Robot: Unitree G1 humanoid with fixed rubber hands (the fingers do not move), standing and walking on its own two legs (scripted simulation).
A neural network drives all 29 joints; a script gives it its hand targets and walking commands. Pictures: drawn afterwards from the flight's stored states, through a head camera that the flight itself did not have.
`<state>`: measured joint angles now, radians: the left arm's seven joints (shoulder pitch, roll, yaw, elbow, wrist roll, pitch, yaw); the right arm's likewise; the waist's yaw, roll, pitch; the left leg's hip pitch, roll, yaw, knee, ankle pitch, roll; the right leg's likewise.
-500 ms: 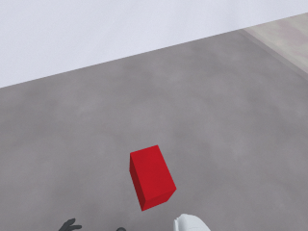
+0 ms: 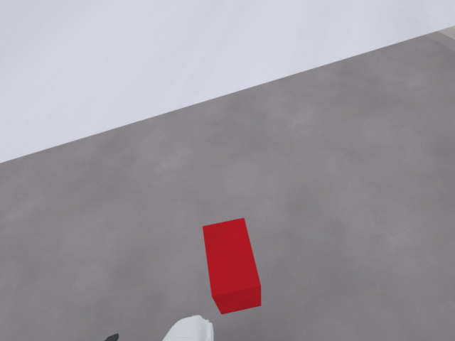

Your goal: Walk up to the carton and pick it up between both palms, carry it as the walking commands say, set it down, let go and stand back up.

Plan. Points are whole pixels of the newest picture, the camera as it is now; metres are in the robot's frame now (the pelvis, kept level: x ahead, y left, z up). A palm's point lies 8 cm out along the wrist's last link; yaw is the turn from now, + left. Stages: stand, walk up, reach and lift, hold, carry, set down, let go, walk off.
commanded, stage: walk up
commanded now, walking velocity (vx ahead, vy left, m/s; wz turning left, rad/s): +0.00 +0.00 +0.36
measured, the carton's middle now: (232, 267) +0.46 +0.06 -0.64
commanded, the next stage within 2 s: none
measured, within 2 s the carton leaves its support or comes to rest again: neither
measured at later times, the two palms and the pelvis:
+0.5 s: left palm out of the picture -0.01 +0.17 -0.12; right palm out of the picture +0.12 -0.34 -0.13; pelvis +0.02 -0.09 -0.01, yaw +7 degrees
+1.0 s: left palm out of the picture +0.03 +0.19 -0.14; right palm (404, 316) +0.18 -0.30 -0.12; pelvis +0.05 -0.06 -0.01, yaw +7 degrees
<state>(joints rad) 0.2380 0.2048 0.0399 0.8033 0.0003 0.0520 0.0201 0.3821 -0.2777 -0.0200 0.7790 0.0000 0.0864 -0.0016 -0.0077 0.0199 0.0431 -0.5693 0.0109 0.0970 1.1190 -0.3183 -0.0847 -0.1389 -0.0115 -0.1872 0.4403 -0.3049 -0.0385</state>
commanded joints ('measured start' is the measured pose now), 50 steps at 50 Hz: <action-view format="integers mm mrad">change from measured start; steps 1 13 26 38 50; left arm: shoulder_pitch -101 101 157 203 296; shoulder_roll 205 132 160 79 234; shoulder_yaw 81 19 -7 -11 24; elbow -73 -8 37 63 63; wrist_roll -13 47 21 8 43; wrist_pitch -6 4 -80 -13 -25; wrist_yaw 30 -51 2 2 44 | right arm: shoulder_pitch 224 -117 -150 -126 -212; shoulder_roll -51 -176 -41 -103 -123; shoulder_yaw -92 -69 -27 -40 -77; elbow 30 -24 7 -14 -34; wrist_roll -52 -52 -22 -20 -45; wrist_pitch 9 -55 -45 -73 -40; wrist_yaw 0 -5 13 -20 5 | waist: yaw -93 108 39 23 81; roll -327 186 -200 83 61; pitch -29 -7 -5 -7 -2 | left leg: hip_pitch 92 -175 110 391 129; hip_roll -31 113 -36 181 -42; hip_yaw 106 -330 -68 -303 -83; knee -198 -745 -232 -778 -494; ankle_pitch -55 -479 13 384 274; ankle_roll -3 125 29 186 73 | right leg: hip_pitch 172 202 112 -68 129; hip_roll -261 -53 -218 -45 -340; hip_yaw -73 90 183 145 357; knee -80 203 -82 -14 -117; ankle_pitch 1210 -148 852 -46 349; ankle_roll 297 109 -56 39 -23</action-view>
